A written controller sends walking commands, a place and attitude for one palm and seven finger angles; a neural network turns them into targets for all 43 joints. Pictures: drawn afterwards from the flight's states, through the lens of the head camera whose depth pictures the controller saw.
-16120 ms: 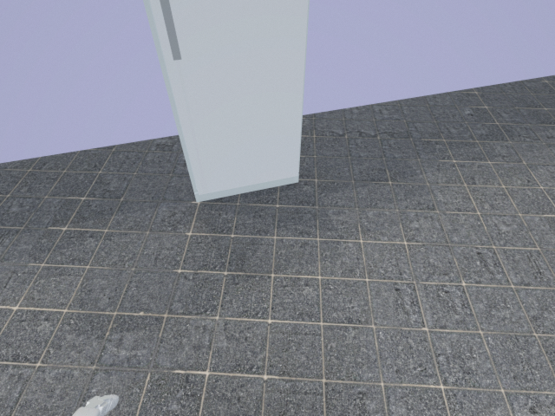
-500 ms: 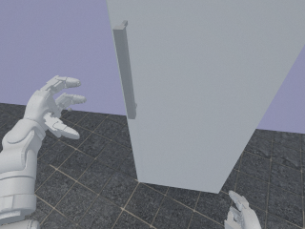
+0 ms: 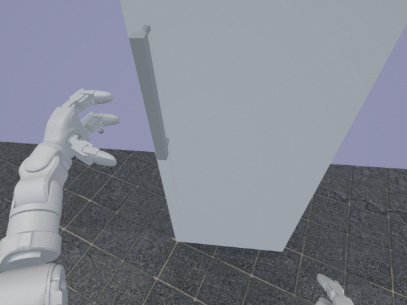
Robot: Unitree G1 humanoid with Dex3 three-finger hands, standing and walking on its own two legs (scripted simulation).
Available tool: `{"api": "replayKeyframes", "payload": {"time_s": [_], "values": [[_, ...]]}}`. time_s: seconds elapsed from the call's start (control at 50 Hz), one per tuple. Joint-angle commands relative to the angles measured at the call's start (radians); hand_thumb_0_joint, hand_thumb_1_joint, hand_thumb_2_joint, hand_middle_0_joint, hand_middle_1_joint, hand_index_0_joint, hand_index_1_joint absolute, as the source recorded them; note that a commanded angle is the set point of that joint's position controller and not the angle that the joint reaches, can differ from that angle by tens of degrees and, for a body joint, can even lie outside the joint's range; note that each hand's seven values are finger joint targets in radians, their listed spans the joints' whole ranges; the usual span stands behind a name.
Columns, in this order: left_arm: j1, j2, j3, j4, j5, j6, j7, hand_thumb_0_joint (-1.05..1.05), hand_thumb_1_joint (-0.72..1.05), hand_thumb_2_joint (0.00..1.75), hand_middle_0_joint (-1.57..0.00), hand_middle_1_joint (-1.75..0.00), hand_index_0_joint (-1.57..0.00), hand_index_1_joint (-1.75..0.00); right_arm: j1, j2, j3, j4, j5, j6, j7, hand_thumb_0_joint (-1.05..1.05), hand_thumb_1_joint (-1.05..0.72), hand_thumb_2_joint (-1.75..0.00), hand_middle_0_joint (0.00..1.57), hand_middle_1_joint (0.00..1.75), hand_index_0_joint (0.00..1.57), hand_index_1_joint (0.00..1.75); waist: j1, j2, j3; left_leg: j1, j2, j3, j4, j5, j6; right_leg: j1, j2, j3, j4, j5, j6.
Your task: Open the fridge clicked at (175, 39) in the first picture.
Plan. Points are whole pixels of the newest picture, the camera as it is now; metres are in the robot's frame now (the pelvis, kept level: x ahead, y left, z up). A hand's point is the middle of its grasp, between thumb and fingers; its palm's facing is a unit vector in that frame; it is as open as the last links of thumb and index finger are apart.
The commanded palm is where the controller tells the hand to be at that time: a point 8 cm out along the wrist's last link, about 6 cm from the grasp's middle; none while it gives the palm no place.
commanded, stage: move the hooked fingers beside the handle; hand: left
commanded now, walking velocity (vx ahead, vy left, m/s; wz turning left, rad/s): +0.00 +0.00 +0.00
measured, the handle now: (155, 102) +0.50 +0.13 +0.15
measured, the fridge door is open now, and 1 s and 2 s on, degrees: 0 0 0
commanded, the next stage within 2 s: feel for the door with the fingertips in 1.34 s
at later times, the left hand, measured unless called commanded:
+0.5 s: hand (119, 111) +0.44 +0.20 +0.17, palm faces -0.05 -1.00 +0.01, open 14.0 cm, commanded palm +0.42 +0.25 +0.17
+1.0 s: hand (117, 113) +0.43 +0.20 +0.18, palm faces -0.03 -1.00 +0.00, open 14.0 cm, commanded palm +0.41 +0.24 +0.17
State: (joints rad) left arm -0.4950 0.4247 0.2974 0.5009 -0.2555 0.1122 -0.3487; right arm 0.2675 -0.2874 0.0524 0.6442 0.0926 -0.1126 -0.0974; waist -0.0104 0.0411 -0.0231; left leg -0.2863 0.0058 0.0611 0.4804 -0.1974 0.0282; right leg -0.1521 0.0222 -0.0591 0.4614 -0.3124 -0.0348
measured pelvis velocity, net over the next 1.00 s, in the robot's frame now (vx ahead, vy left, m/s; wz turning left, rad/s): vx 0.00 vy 0.00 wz -0.01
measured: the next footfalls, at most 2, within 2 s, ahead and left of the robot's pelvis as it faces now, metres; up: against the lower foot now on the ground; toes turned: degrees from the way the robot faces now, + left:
none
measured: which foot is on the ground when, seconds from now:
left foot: down 0.00-1.00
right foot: down 0.00-1.00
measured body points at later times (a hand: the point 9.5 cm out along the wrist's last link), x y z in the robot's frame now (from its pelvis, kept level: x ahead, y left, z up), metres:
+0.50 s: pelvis +0.00 +0.00 +0.00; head +0.02 -0.01 +0.45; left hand +0.44 +0.25 +0.17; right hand +0.09 -0.27 -0.11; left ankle +0.04 +0.10 -0.74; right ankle -0.04 -0.09 -0.74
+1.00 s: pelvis +0.00 +0.00 +0.00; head +0.01 -0.01 +0.45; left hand +0.43 +0.25 +0.18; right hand +0.09 -0.27 -0.11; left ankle +0.04 +0.10 -0.74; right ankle -0.04 -0.09 -0.74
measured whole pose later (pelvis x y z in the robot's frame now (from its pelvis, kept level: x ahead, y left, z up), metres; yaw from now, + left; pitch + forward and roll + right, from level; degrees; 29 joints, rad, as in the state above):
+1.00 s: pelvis +0.00 +0.00 +0.00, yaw -1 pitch +3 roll -1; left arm -0.74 0.43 0.29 0.83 -0.21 -0.02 -0.30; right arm 0.32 -0.28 0.04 0.66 0.08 -0.05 -0.08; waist -0.04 0.03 -0.04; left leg -0.37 0.02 0.06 0.54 -0.22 0.03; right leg -0.24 0.03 -0.05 0.51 -0.33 -0.04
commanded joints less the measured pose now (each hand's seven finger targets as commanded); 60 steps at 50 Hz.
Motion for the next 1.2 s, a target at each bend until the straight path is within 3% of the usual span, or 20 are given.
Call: {"api": "replayKeyframes", "payload": {"time_s": [0.0, 0.06, 0.14, 0.18, 0.2, 0.22, 0.36, 0.44, 0.48, 0.52, 0.58, 0.72, 0.78, 0.86, 0.88, 0.9, 1.02, 1.06, 1.12, 1.18], "values": [[-0.467, 0.267, 0.084, -0.163, -0.021, -0.081, 0.010, 0.00, -0.50, 0.30, -0.30, -1.20, -0.30, -1.20, -0.078, -0.121, -0.048, -0.136, 0.000, -0.042, -0.007, 0.00, -0.90, -0.90, 0.20, 0.30, 0.20, 0.30, -0.011, -0.037, -0.252, 0.248, 0.002, -0.073, -0.009, 0.189, 0.030, -0.112, -0.009, 0.045, -0.068, 0.336, 0.019], [-0.492, 0.315, 0.111, -0.098, -0.010, -0.085, 0.016, 0.00, -0.50, 0.30, -0.30, -1.20, -0.30, -1.20, -0.063, -0.129, -0.052, -0.122, -0.001, -0.030, -0.008, 0.00, -0.90, -0.90, 0.20, 0.30, 0.20, 0.30, -0.009, -0.049, -0.243, 0.215, 0.001, -0.061, -0.001, 0.175, 0.034, -0.105, -0.016, 0.057, -0.069, 0.339, 0.025], [-0.564, 0.301, 0.085, -0.061, 0.002, -0.108, 0.008, 0.00, -0.50, 0.30, -0.30, -1.20, -0.30, -1.20, -0.049, -0.126, -0.052, -0.122, -0.002, -0.022, -0.006, 0.00, -0.90, -0.90, 0.20, 0.30, 0.20, 0.30, -0.019, 0.020, -0.277, 0.228, -0.003, -0.063, 0.011, 0.192, 0.031, -0.113, -0.015, 0.059, -0.056, 0.360, 0.021], [-0.602, 0.288, 0.067, -0.027, -0.002, -0.124, 0.000, 0.00, -0.50, 0.30, -0.30, -1.20, -0.30, -1.20, -0.040, -0.130, -0.055, -0.115, -0.002, -0.020, -0.006, 0.00, -0.90, -0.90, 0.20, 0.30, 0.20, 0.30, -0.034, -0.018, -0.277, 0.222, -0.001, -0.062, 0.022, 0.190, 0.035, -0.122, -0.015, 0.063, -0.055, 0.371, 0.025], [-0.629, 0.303, 0.073, -0.027, -0.001, -0.135, -0.003, 0.00, -0.50, 0.30, -0.30, -1.20, -0.30, -1.20, -0.034, -0.132, -0.056, -0.109, -0.002, -0.019, -0.006, 0.00, -0.90, -0.90, 0.20, 0.30, 0.20, 0.30, -0.035, 0.005, -0.288, 0.226, -0.002, -0.063, 0.024, 0.193, 0.033, -0.123, -0.014, 0.063, -0.052, 0.370, 0.023], [-0.630, 0.272, 0.050, -0.008, -0.004, -0.139, -0.009, 0.00, -0.50, 0.30, -0.30, -1.20, -0.30, -1.20, -0.030, -0.131, -0.056, -0.111, -0.001, -0.019, -0.005, 0.00, -0.90, -0.90, 0.20, 0.30, 0.20, 0.30, -0.039, 0.001, -0.286, 0.230, -0.003, -0.064, 0.026, 0.190, 0.033, -0.134, -0.012, 0.061, -0.049, 0.366, 0.022], [-0.713, 0.313, 0.073, 0.167, 0.007, -0.166, 0.001, 0.00, -0.50, 0.30, -0.30, -1.20, -0.30, -1.20, 0.021, -0.145, -0.062, -0.080, -0.007, -0.006, -0.002, 0.00, -0.90, -0.90, 0.20, 0.30, 0.20, 0.30, -0.044, -0.049, -0.277, 0.174, -0.003, -0.063, 0.044, 0.175, 0.037, -0.154, -0.016, 0.065, -0.035, 0.360, 0.027], [-0.792, 0.300, 0.051, 0.174, 0.032, -0.202, 0.018, 0.00, -0.50, 0.30, -0.30, -1.20, -0.30, -1.20, 0.044, -0.146, -0.067, -0.077, -0.012, -0.001, 0.004, 0.00, -0.90, -0.90, 0.20, 0.30, 0.20, 0.30, -0.050, 0.014, -0.332, 0.207, 0.000, -0.070, 0.052, 0.202, 0.030, -0.169, -0.012, 0.060, -0.017, 0.361, 0.021], [-0.784, 0.322, 0.077, 0.144, 0.035, -0.229, 0.030, 0.00, -0.50, 0.30, -0.30, -1.20, -0.30, -1.20, 0.053, -0.148, -0.070, -0.084, -0.016, -0.001, 0.010, 0.00, -0.90, -0.90, 0.20, 0.30, 0.20, 0.30, -0.037, 0.035, -0.390, 0.243, 0.003, -0.076, 0.062, 0.248, 0.029, -0.157, -0.007, 0.059, -0.006, 0.387, 0.018], [-0.820, 0.280, 0.051, 0.152, 0.033, -0.243, 0.037, 0.00, -0.50, 0.30, -0.30, -1.20, -0.30, -1.20, 0.067, -0.147, -0.073, -0.073, -0.018, 0.000, 0.011, 0.00, -0.90, -0.90, 0.20, 0.30, 0.20, 0.30, -0.054, 0.022, -0.386, 0.264, 0.008, -0.079, 0.061, 0.257, 0.027, -0.180, -0.001, 0.051, -0.006, 0.380, 0.018], [-0.721, 0.291, 0.077, 0.195, 0.029, -0.237, 0.036, 0.00, -0.50, 0.30, -0.30, -1.20, -0.30, -1.20, 0.076, -0.154, -0.076, -0.080, -0.017, 0.008, 0.015, 0.00, -0.90, -0.90, 0.20, 0.30, 0.20, 0.30, -0.029, -0.038, -0.371, 0.223, 0.009, -0.074, 0.057, 0.274, 0.030, -0.151, 0.002, 0.046, 0.004, 0.406, 0.017], [-0.663, 0.298, 0.091, 0.128, 0.042, -0.213, 0.052, 0.00, -0.50, 0.30, -0.30, -1.20, -0.30, -1.20, 0.071, -0.149, -0.080, -0.109, -0.016, 0.027, 0.022, 0.00, -0.90, -0.90, 0.20, 0.30, 0.20, 0.30, -0.015, -0.020, -0.341, 0.203, 0.010, -0.061, 0.051, 0.280, 0.030, -0.145, 0.003, 0.047, 0.005, 0.414, 0.018], [-0.659, 0.345, 0.135, 0.033, 0.035, -0.228, 0.059, 0.00, -0.50, 0.30, -0.30, -1.20, -0.30, -1.20, 0.062, -0.149, -0.081, -0.120, -0.018, 0.029, 0.020, 0.00, -0.90, -0.90, 0.20, 0.30, 0.20, 0.30, -0.005, -0.022, -0.389, 0.227, 0.011, -0.060, 0.053, 0.309, 0.034, -0.108, 0.004, 0.055, 0.006, 0.454, 0.019], [-0.735, 0.222, 0.022, 0.016, 0.023, -0.223, 0.050, 0.00, -0.50, 0.30, -0.30, -1.20, -0.30, -1.20, 0.053, -0.136, -0.076, -0.110, -0.010, 0.025, 0.010, 0.00, -0.90, -0.90, 0.20, 0.30, 0.20, 0.30, -0.056, 0.004, -0.328, 0.261, 0.015, -0.060, 0.052, 0.266, 0.036, -0.173, 0.008, 0.045, -0.017, 0.381, 0.020], [-0.724, 0.267, 0.060, 0.050, 0.026, -0.214, 0.050, 0.00, -0.50, 0.30, -0.30, -1.20, -0.30, -1.20, 0.047, -0.142, -0.078, -0.099, -0.009, 0.023, 0.007, 0.00, -0.90, -0.90, 0.20, 0.30, 0.20, 0.30, -0.046, 0.003, -0.305, 0.247, 0.016, -0.064, 0.049, 0.223, 0.033, -0.195, 0.011, 0.049, -0.025, 0.347, 0.021], [-0.751, 0.230, 0.019, 0.080, 0.026, -0.204, 0.045, 0.00, -0.50, 0.30, -0.30, -1.20, -0.30, -1.20, 0.046, -0.141, -0.072, -0.092, -0.007, 0.024, 0.004, 0.00, -0.90, -0.90, 0.20, 0.30, 0.20, 0.30, -0.065, 0.005, -0.274, 0.233, 0.014, -0.065, 0.042, 0.193, 0.034, -0.211, 0.009, 0.049, -0.031, 0.323, 0.021], [-0.781, 0.202, -0.005, 0.145, 0.027, -0.193, 0.050, 0.00, -0.50, 0.30, -0.30, -1.20, -0.30, -1.20, 0.047, -0.142, -0.070, -0.081, -0.010, 0.016, 0.005, 0.00, -0.90, -0.90, 0.20, 0.30, 0.20, 0.30, -0.061, 0.021, -0.306, 0.244, 0.010, -0.086, 0.045, 0.161, 0.025, -0.238, 0.003, 0.043, -0.027, 0.270, 0.014], [-0.769, 0.186, -0.013, 0.200, 0.020, -0.200, 0.056, 0.00, -0.50, 0.30, -0.30, -1.20, -0.30, -1.20, 0.054, -0.141, -0.067, -0.081, -0.011, 0.018, 0.005, 0.00, -0.90, -0.90, 0.20, 0.30, 0.20, 0.30, -0.069, -0.047, -0.281, 0.208, 0.006, -0.081, 0.049, 0.139, 0.032, -0.231, 0.002, 0.042, -0.031, 0.260, 0.018], [-0.830, 0.247, 0.026, 0.264, 0.030, -0.218, 0.065, 0.00, -0.50, 0.30, -0.30, -1.20, -0.30, -1.20, 0.055, -0.148, -0.064, -0.074, -0.014, 0.018, 0.005, 0.00, -0.90, -0.90, 0.20, 0.30, 0.20, 0.30, -0.069, -0.082, -0.266, 0.153, 0.003, -0.082, 0.046, 0.095, 0.033, -0.225, -0.002, 0.053, -0.025, 0.242, 0.023], [-0.852, 0.338, 0.086, 0.261, 0.052, -0.257, 0.079, 0.00, -0.50, 0.30, -0.30, -1.20, -0.30, -1.20, 0.063, -0.150, -0.061, -0.079, -0.020, 0.019, 0.007, 0.00, -0.90, -0.90, 0.20, 0.30, 0.20, 0.30, -0.048, -0.045, -0.337, 0.143, -0.003, -0.076, 0.057, 0.125, 0.034, -0.176, -0.009, 0.066, -0.006, 0.284, 0.025]]}}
